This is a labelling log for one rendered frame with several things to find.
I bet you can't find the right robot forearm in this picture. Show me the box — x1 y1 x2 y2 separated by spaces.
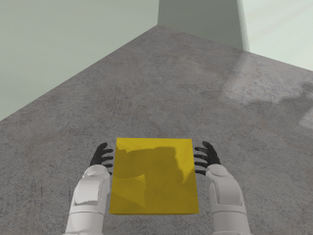
204 164 252 235

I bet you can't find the carton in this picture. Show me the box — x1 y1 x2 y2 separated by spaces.
109 137 200 215

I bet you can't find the left robot forearm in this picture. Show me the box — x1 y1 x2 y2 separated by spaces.
63 164 111 235

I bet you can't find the left robot hand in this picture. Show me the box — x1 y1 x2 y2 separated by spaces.
89 142 113 175

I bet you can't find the right robot hand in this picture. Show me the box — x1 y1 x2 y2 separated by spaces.
194 141 221 175

